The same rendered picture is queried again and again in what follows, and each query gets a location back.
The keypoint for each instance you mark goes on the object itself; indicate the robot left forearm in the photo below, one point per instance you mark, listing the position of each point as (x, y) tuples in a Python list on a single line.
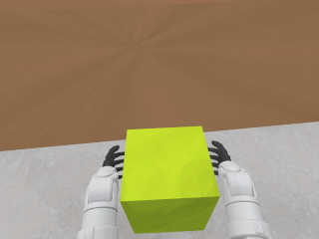
[(101, 206)]

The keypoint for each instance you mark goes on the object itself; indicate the carton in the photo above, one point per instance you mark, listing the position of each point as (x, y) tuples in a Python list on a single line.
[(168, 182)]

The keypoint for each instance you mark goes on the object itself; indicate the robot right forearm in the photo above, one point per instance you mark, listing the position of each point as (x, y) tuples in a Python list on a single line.
[(244, 216)]

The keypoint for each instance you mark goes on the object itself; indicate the robot left hand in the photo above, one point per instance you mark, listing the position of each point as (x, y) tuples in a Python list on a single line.
[(110, 159)]

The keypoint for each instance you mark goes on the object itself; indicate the robot right hand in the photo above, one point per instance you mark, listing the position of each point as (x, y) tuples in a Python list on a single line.
[(221, 156)]

